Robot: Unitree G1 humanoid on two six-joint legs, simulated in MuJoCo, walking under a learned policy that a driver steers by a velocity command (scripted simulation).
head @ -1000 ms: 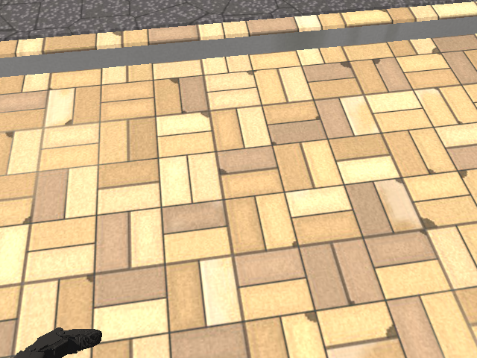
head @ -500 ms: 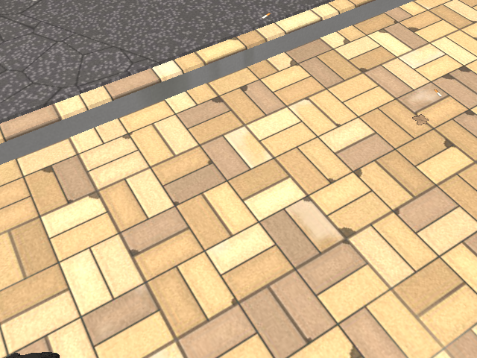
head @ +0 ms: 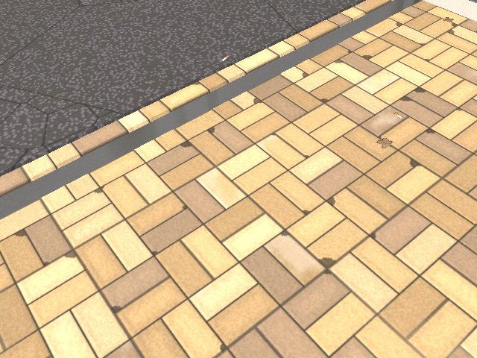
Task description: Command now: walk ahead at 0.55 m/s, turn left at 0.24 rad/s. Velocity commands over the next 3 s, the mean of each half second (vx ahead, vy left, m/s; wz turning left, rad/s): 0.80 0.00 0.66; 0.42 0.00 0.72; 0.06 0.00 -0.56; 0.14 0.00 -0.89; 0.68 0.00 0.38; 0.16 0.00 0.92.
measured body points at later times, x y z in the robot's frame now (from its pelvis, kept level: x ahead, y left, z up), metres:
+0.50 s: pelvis +0.27 +0.16 -0.03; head +0.30 +0.19 +0.42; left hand +0.27 +0.46 -0.14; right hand +0.48 -0.05 -0.13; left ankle +0.30 +0.24 -0.74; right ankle +0.21 -0.07 -0.63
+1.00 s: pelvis +0.57 +0.28 -0.02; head +0.60 +0.32 +0.43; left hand +0.50 +0.58 -0.11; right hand +0.87 +0.19 -0.12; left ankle +0.43 +0.33 -0.66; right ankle +0.72 +0.31 -0.74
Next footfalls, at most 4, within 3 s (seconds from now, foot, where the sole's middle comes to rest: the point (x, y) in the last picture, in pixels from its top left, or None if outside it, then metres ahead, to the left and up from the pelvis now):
0.36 left None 0.34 0.25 -0.78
0.82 right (156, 292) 0.74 0.34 -0.78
1.24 left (107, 345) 0.58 0.46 -0.78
1.70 right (195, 307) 0.69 0.21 -0.78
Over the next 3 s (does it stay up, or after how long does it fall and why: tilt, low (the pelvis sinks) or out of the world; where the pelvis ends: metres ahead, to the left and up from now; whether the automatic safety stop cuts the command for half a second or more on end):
stays up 1.07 0.46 -0.01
